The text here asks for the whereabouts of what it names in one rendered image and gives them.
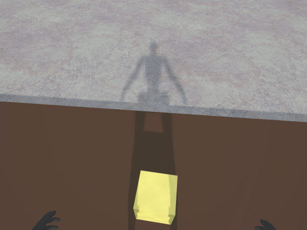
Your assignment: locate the left robot hand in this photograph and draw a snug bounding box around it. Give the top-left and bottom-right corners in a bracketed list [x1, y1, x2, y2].
[32, 211, 60, 230]

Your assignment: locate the carton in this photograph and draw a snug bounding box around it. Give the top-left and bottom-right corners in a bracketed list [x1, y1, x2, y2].
[133, 171, 177, 225]

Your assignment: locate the right robot hand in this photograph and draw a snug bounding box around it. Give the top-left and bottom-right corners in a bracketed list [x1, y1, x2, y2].
[254, 219, 276, 230]

